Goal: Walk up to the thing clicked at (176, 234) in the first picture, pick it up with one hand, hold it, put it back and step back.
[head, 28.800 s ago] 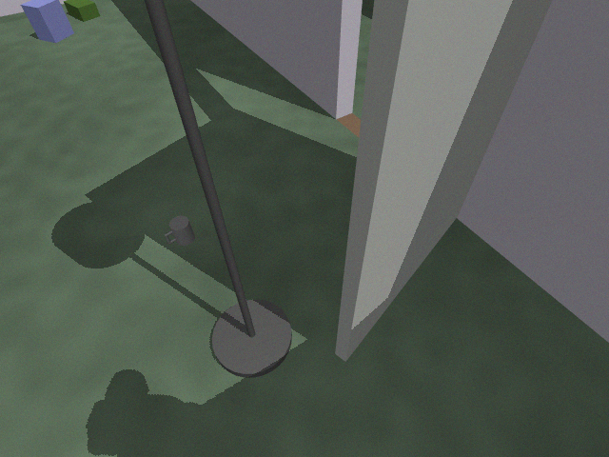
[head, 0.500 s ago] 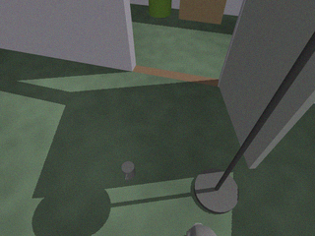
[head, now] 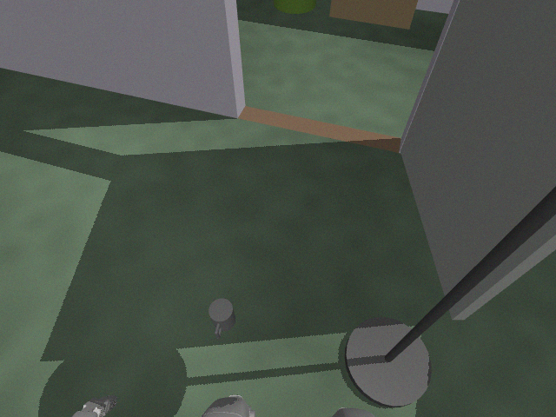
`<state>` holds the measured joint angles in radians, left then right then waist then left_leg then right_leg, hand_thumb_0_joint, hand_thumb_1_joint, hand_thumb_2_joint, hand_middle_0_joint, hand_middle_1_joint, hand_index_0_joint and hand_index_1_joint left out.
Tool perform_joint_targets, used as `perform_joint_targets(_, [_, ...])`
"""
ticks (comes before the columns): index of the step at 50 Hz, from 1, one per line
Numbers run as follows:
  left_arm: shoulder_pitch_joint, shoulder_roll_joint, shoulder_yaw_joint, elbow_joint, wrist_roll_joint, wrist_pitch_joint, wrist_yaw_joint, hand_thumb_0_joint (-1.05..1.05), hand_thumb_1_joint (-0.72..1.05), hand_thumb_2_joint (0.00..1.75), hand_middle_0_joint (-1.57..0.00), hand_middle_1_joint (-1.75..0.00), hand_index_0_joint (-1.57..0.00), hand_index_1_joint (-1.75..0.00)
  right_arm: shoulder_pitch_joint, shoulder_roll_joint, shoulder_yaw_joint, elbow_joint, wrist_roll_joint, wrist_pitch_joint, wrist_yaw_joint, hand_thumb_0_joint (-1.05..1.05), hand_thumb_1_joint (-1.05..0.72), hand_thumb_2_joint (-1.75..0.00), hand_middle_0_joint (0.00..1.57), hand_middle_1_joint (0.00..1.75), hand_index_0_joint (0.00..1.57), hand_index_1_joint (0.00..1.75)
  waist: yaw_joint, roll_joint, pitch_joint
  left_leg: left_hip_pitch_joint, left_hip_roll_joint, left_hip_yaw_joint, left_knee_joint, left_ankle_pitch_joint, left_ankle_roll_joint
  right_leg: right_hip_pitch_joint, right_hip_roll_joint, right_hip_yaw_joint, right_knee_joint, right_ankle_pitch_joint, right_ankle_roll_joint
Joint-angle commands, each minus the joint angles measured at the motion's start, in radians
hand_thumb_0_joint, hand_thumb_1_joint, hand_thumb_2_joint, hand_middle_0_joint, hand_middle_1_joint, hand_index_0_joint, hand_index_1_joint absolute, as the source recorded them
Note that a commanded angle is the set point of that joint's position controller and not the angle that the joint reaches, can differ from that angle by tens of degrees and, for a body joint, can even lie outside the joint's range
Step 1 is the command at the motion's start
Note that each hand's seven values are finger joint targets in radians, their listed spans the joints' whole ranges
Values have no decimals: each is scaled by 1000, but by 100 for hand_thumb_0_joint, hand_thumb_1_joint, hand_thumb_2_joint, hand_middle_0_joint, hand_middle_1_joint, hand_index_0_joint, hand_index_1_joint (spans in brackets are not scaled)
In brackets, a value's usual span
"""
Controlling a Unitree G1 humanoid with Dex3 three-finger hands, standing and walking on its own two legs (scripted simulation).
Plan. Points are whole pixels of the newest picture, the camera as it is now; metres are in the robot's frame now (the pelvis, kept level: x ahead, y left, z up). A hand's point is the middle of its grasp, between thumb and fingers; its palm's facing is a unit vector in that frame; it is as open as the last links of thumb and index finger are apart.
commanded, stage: walk up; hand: left
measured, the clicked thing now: (221, 319) +0.48 +0.23 -0.70
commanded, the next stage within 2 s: none
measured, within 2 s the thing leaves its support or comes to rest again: neither
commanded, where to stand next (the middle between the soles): +0.10 -0.02 m, yaw +0 degrees
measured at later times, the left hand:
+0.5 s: hand out of the picture +0.08 +0.26 -0.13, palm faces -0.01 -0.94 -0.34, open 7.4 cm
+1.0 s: hand out of the picture +0.05 +0.26 -0.13, palm faces -0.01 -0.95 -0.32, open 7.4 cm
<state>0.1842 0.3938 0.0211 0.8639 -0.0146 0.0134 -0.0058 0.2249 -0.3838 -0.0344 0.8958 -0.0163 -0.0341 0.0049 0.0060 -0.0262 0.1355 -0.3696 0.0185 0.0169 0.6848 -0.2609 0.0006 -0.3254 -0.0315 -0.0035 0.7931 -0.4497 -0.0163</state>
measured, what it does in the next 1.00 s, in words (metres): stands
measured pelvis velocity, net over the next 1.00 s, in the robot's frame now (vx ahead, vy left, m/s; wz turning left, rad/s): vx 0.00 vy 0.00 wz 0.01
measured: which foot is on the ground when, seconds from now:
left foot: down 0.00-1.00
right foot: down 0.00-1.00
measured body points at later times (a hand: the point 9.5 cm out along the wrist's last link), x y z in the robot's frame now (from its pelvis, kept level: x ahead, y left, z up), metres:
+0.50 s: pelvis +0.00 +0.00 +0.02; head +0.01 +0.00 +0.47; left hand +0.08 +0.30 -0.10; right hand +0.10 -0.30 -0.10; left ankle +0.07 +0.13 -0.72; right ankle +0.00 -0.14 -0.72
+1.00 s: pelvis +0.00 +0.00 +0.03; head +0.01 +0.00 +0.48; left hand +0.05 +0.30 -0.11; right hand +0.08 -0.30 -0.10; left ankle +0.07 +0.13 -0.72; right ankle +0.00 -0.14 -0.72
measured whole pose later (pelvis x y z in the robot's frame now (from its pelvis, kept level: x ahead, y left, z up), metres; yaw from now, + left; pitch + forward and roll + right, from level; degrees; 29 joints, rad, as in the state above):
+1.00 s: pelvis +0.00 +0.00 +0.03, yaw +0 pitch -2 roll -1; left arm 0.14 0.35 0.02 1.16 0.01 0.00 -0.02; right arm 0.08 -0.35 -0.01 1.16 -0.01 -0.01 0.02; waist 0.00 0.01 0.06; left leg -0.23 0.03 0.00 0.34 -0.08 -0.01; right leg -0.11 -0.02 -0.02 0.34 -0.20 0.03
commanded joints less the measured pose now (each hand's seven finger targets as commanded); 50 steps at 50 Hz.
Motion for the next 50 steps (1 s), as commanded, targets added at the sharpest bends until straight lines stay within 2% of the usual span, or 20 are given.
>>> perform_joint_targets(1, [64,190,62,-8,0,-8,18,0,90,90,-20,-30,-20,-30,-85,-271,-60,-73,2,-17,-29,0,-90,-90,20,30,20,30,32,209,-175,71,258,-288,-213,343,211,22,3,26,35,-55,-32])
perform_joint_targets(2, [74,187,63,8,1,-16,16,0,90,90,-20,-30,-20,-30,-82,-270,-57,-64,5,-13,-27,0,-90,-90,20,30,20,30,39,238,-187,100,226,-233,-161,425,177,48,-1,13,-82,2,-31])
perform_joint_targets(3, [104,175,59,31,4,-26,18,0,90,90,-20,-30,-20,-30,-100,-252,-50,-54,13,-6,-25,0,-90,-90,20,30,20,30,58,225,-220,124,201,-198,-105,436,140,97,-15,24,-233,166,-33])
perform_joint_targets(4, [78,216,65,41,17,-36,18,0,90,90,-20,-30,-20,-30,-91,-227,-43,-53,22,0,-22,0,-90,-90,20,30,20,30,33,147,-246,95,158,-163,-51,406,101,158,-53,86,-254,344,-42])
perform_joint_targets(5, [40,249,71,31,26,-44,20,0,90,90,-20,-30,-20,-30,-63,-202,-34,-50,29,4,-20,0,-90,-90,20,30,20,30,9,74,-231,54,112,-120,-11,332,61,162,-126,196,-289,412,-77])
perform_joint_targets(6, [-41,281,71,27,20,-42,15,0,90,90,-20,-30,-20,-30,-60,-194,-35,-29,29,11,-20,0,-90,-90,20,30,20,30,-29,27,-205,118,49,-74,-41,129,37,45,-179,230,-300,377,-123])
perform_joint_targets(7, [-81,264,61,21,20,-41,12,0,90,90,-20,-30,-20,-30,-56,-196,-39,-5,23,12,-19,0,-90,-90,20,30,20,30,-43,26,-188,186,59,-73,-89,77,33,-20,-181,220,-296,328,-116])
perform_joint_targets(9, [-58,220,41,55,17,-40,11,0,90,90,-20,-30,-20,-30,-145,-212,-39,1,20,7,-11,0,-90,-90,20,30,20,30,-7,57,-164,186,103,-126,-142,116,59,-17,-108,136,-317,252,-56])
perform_joint_targets(10, [-55,218,40,72,19,-41,11,0,90,90,-20,-30,-20,-30,-148,-208,-34,10,21,6,-7,0,-90,-90,20,30,20,30,-6,20,-168,170,111,-129,-145,136,67,16,-100,126,-324,245,-49])
perform_joint_targets(12, [-79,215,37,89,21,-45,9,0,90,90,-20,-30,-20,-30,-161,-193,-22,35,21,6,-3,0,-90,-90,20,30,20,30,-12,-25,-166,185,104,-116,-176,129,60,33,-109,138,-369,240,-44])
perform_joint_targets(14, [-93,212,34,105,19,-47,8,0,90,90,-20,-30,-20,-30,-171,-193,-20,60,23,5,-1,0,-90,-90,20,30,20,30,-15,-16,-161,202,97,-106,-202,151,46,53,-114,134,-393,259,-40])
perform_joint_targets(19, [-124,195,29,145,13,-44,5,0,90,90,-20,-30,-20,-30,-203,-188,-6,113,20,3,4,0,-90,-90,20,30,20,30,-9,-12,-150,243,103,-105,-284,150,29,75,-108,121,-477,220,-19])
perform_joint_targets(25, [-116,180,28,188,9,-37,1,0,90,90,-20,-30,-20,-30,-222,-185,2,161,18,-5,1,0,-90,-90,20,30,20,30,9,27,-165,229,121,-123,-371,147,21,172,-93,86,-499,260,-13])
perform_joint_targets(32, [-105,170,27,217,13,-30,-4,0,90,90,-20,-30,-20,-30,-225,-190,-5,189,9,-4,-1,0,-90,-90,20,30,20,30,6,69,-148,183,131,-156,-455,-38,16,186,-82,67,-515,203,-13])
perform_joint_targets(35, [-97,167,29,225,15,-31,-4,0,90,90,-20,-30,-20,-30,-223,-188,-7,193,8,-3,0,0,-90,-90,20,30,20,30,6,73,-134,163,131,-165,-471,-74,16,183,-80,69,-521,195,-11])
perform_joint_targets(42, [-89,165,31,234,21,-37,-1,0,90,90,-20,-30,-20,-30,-211,-180,-9,194,10,-2,0,0,-90,-90,20,30,20,30,-3,60,-147,186,125,-154,-445,-14,17,177,-87,72,-536,209,-8])
perform_joint_targets(45, [-98,166,32,231,20,-38,0,0,90,90,-20,-30,-20,-30,-197,-180,-11,199,10,1,0,0,-90,-90,20,30,20,30,-13,49,-139,192,119,-152,-437,-20,14,150,-89,79,-547,189,-9])
perform_joint_targets(50, [-89,166,31,231,20,-41,2,0,90,90,-20,-30,-20,-30,-200,-172,-9,196,14,2,0,0,-90,-90,20,30,20,30,-12,29,-159,237,117,-133,-403,75,16,143,-92,79,-550,236,-6])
